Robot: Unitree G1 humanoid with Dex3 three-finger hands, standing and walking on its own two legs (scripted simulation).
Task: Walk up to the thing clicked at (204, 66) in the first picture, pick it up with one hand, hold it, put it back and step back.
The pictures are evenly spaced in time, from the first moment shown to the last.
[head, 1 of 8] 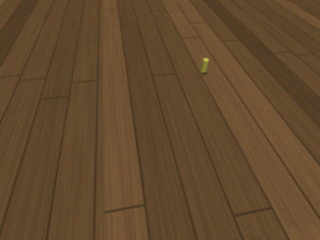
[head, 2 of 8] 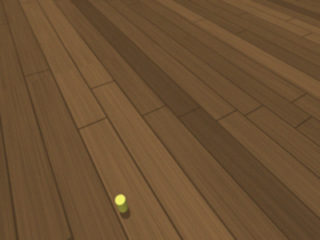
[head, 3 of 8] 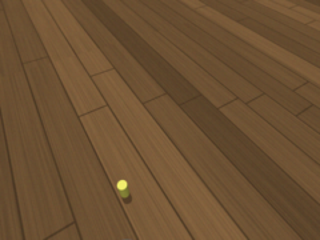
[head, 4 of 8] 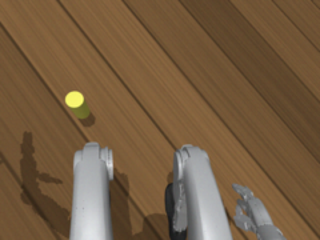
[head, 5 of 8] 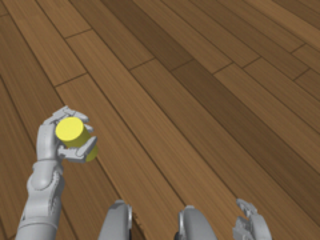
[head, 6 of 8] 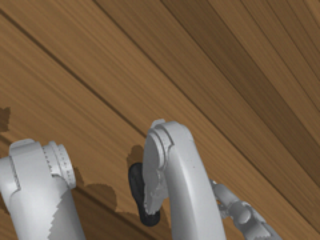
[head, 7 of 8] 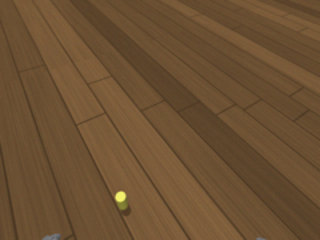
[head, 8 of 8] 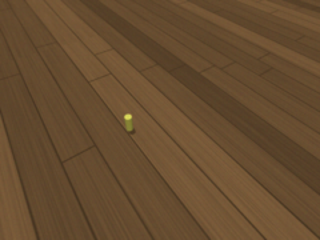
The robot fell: no
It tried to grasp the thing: yes
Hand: left
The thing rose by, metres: 0.69
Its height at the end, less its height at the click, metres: +0.00
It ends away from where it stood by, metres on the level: 0.01
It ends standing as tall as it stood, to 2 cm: yes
